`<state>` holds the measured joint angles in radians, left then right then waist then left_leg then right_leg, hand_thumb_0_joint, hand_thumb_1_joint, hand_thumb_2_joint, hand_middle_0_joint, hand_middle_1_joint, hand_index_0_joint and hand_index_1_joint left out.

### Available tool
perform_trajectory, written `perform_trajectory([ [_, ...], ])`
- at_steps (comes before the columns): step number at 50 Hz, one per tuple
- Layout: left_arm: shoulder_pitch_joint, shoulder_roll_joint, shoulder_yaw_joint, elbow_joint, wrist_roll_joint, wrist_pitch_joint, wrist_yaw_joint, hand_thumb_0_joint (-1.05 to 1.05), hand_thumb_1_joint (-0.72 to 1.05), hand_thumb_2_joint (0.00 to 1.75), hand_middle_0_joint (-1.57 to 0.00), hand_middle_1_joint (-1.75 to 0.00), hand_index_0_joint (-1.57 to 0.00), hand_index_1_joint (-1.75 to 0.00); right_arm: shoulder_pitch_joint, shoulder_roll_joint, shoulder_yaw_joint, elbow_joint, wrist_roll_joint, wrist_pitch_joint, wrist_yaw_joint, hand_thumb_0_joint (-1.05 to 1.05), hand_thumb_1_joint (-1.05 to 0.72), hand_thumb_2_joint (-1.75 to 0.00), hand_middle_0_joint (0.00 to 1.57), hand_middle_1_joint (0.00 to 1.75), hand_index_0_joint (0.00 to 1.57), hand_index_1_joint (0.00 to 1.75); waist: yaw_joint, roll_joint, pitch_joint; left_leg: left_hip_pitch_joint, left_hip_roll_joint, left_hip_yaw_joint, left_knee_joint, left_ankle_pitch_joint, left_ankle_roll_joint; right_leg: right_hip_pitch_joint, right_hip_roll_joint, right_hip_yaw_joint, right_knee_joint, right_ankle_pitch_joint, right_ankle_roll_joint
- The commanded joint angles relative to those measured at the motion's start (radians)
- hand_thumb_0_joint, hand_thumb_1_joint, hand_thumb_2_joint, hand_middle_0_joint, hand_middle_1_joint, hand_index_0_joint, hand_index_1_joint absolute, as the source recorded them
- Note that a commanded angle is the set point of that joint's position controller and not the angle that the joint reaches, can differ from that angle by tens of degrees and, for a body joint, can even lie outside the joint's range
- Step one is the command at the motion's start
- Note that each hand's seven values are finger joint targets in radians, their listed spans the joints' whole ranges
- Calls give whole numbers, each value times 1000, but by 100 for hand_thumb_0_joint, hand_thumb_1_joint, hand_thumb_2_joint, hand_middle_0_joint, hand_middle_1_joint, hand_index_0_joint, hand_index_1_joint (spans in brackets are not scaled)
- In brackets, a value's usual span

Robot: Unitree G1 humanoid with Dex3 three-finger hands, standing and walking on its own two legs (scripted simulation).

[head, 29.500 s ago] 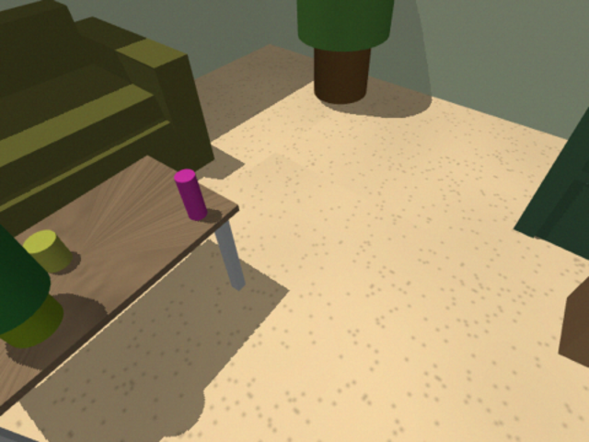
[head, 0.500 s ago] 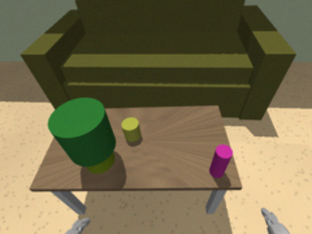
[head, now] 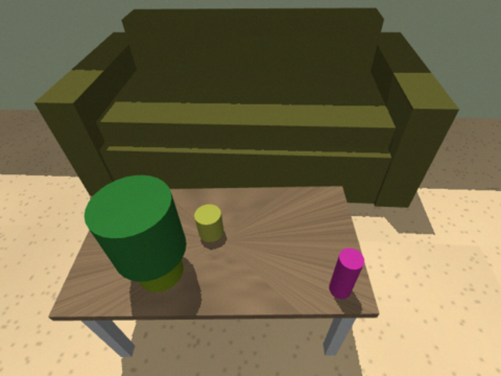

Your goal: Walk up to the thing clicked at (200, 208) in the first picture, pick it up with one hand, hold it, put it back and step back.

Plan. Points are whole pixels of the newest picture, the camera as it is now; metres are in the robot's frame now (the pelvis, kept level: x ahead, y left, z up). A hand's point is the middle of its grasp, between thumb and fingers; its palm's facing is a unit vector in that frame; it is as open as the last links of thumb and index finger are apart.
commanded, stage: stand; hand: right
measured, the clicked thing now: (345, 274) +0.43 -0.20 -0.24
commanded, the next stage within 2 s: step back in 1.94 s
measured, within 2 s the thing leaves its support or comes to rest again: neither
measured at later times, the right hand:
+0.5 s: hand out of the picture +0.06 -0.24 -0.15, palm faces -0.01 +0.94 -0.34, open 7.4 cm
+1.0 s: hand out of the picture +0.07 -0.25 -0.15, palm faces -0.01 +0.94 -0.34, open 7.4 cm
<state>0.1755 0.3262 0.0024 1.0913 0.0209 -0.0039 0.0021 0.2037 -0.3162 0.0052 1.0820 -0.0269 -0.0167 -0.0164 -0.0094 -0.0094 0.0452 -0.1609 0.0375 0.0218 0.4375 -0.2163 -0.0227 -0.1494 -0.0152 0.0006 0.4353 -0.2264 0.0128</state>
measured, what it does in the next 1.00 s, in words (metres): stands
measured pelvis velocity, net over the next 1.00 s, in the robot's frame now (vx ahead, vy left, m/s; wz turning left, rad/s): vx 0.01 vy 0.00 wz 0.00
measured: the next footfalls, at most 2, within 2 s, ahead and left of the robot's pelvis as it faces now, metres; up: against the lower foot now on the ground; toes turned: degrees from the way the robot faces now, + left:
none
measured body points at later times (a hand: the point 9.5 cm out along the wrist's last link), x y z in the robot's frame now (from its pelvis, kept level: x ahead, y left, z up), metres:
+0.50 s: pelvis +0.00 +0.00 +0.01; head +0.00 +0.00 +0.46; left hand +0.06 +0.30 -0.13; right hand +0.06 -0.29 -0.13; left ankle +0.02 +0.13 -0.74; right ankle +0.01 -0.13 -0.74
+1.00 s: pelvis +0.01 +0.00 +0.01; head +0.01 +0.01 +0.46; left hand +0.08 +0.30 -0.13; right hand +0.07 -0.29 -0.13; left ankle +0.02 +0.13 -0.74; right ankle +0.01 -0.13 -0.74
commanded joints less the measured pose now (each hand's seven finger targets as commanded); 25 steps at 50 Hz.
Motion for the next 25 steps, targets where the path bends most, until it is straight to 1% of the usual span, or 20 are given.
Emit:
perform_trajectory([
  [1, -45, 199, 39, -30, -2, -22, 10, 0, 90, 90, -20, -30, -20, -30, -53, -211, -44, -27, 3, -23, -11, 0, -90, -90, 20, 30, 20, 30, 9, 35, -23, 7, 86, -104, -122, 40, 43, 3, -86, 104, -125, 55, -40],
  [2, -58, 204, 40, -25, -2, -21, 10, 0, 90, 90, -20, -30, -20, -30, -48, -205, -41, -18, 4, -21, -10, 0, -90, -90, 20, 30, 20, 30, 6, 23, 5, -12, 78, -104, -139, 19, 37, -6, -83, 104, -128, 29, -36],
  [5, -57, 197, 36, -5, -2, -21, 10, 0, 90, 90, -20, -30, -20, -30, -65, -203, -39, -7, 6, -18, -8, 0, -90, -90, 20, 30, 20, 30, 9, 16, 2, 4, 82, -102, -144, 7, 40, -11, -85, 103, -142, 13, -34],
  [7, -64, 196, 35, -2, -1, -23, 9, 0, 90, 90, -20, -30, -20, -30, -64, -211, -41, 0, 7, -17, -6, 0, -90, -90, 20, 30, 20, 30, 5, 16, -7, 12, 83, -98, -142, 24, 40, -4, -89, 105, -151, 24, -32],
  [8, -63, 197, 34, 0, 0, -24, 10, 0, 90, 90, -20, -30, -20, -30, -77, -209, -41, 2, 7, -16, -6, 0, -90, -90, 20, 30, 20, 30, 10, 11, -11, 19, 83, -100, -140, 28, 41, -6, -88, 102, -155, 32, -31],
  [9, -72, 203, 36, 2, 0, -25, 11, 0, 90, 90, -20, -30, -20, -30, -74, -209, -41, 4, 7, -17, -6, 0, -90, -90, 20, 30, 20, 30, 3, 8, -21, 26, 86, -96, -139, 51, 41, 4, -97, 109, -156, 58, -33],
  [10, -77, 199, 33, 3, 1, -26, 12, 0, 90, 90, -20, -30, -20, -30, -79, -209, -40, 5, 9, -17, -6, 0, -90, -90, 20, 30, 20, 30, 3, 10, -29, 32, 88, -96, -140, 74, 40, 10, -98, 104, -157, 71, -31],
  [13, -78, 197, 31, 14, -1, -27, 13, 0, 90, 90, -20, -30, -20, -30, -89, -212, -41, 14, 8, -15, -7, 0, -90, -90, 20, 30, 20, 30, 4, 4, -31, 47, 90, -93, -140, 93, 42, 13, -99, 102, -161, 89, -29],
  [16, -83, 202, 30, 17, -2, -26, 13, 0, 90, 90, -20, -30, -20, -30, -98, -216, -41, 17, 10, -13, -6, 0, -90, -90, 20, 30, 20, 30, 5, 8, -28, 43, 89, -93, -151, 90, 38, 15, -96, 96, -165, 88, -28],
  [17, -81, 199, 29, 18, -3, -27, 13, 0, 90, 90, -20, -30, -20, -30, -96, -215, -40, 21, 10, -13, -5, 0, -90, -90, 20, 30, 20, 30, 7, 10, -34, 48, 91, -90, -148, 102, 41, 24, -101, 97, -166, 104, -27],
  [18, -83, 209, 32, 18, -3, -26, 13, 0, 90, 90, -20, -30, -20, -30, -96, -215, -41, 22, 10, -13, -6, 0, -90, -90, 20, 30, 20, 30, 4, 1, -34, 50, 92, -88, -149, 93, 41, 21, -101, 100, -168, 106, -29],
  [20, -85, 203, 29, 17, -4, -28, 12, 0, 90, 90, -20, -30, -20, -30, -98, -218, -39, 24, 10, -14, -4, 0, -90, -90, 20, 30, 20, 30, 3, 14, -39, 52, 92, -87, -151, 106, 40, 28, -103, 100, -168, 120, -27],
  [21, -85, 208, 30, 17, -3, -28, 13, 0, 90, 90, -20, -30, -20, -30, -107, -221, -41, 23, 11, -14, -4, 0, -90, -90, 20, 30, 20, 30, 6, 10, -37, 55, 92, -90, -156, 108, 38, 24, -103, 98, -167, 118, -26],
  [24, -93, 206, 28, 17, -2, -28, 14, 0, 90, 90, -20, -30, -20, -30, -106, -217, -40, 25, 11, -11, -2, 0, -90, -90, 20, 30, 20, 30, 3, -6, -28, 56, 94, -87, -159, 101, 39, 14, -103, 96, -175, 99, -24],
  [25, -89, 209, 29, 20, -4, -28, 13, 0, 90, 90, -20, -30, -20, -30, -106, -221, -40, 28, 12, -11, -2, 0, -90, -90, 20, 30, 20, 30, 3, -4, -14, 51, 92, -89, -163, 75, 38, 4, -100, 97, -181, 76, -22],
])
